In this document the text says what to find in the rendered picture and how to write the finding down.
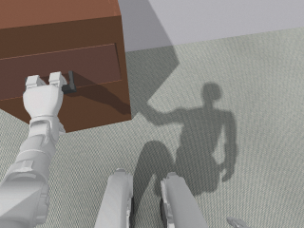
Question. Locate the handle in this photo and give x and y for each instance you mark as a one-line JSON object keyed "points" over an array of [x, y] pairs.
{"points": [[70, 88]]}

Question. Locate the robot left forearm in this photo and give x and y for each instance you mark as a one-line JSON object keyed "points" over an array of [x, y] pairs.
{"points": [[36, 152]]}

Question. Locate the robot shin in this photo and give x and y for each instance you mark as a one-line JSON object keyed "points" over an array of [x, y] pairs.
{"points": [[167, 208], [128, 208]]}

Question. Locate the left robot shin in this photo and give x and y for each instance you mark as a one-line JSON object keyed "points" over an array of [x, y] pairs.
{"points": [[128, 208]]}

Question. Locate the robot left upper arm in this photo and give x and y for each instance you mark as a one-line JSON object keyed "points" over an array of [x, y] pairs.
{"points": [[23, 204]]}

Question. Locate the right robot hand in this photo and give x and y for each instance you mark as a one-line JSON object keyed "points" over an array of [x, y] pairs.
{"points": [[237, 222]]}

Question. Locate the right robot shin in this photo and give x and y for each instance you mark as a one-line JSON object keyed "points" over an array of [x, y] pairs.
{"points": [[167, 208]]}

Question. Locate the left robot hand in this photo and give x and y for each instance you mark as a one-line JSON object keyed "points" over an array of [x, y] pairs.
{"points": [[41, 99]]}

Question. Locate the cabinet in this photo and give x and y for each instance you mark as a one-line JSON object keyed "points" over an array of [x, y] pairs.
{"points": [[36, 26]]}

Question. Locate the drawer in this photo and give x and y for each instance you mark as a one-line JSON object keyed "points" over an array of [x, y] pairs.
{"points": [[90, 66]]}

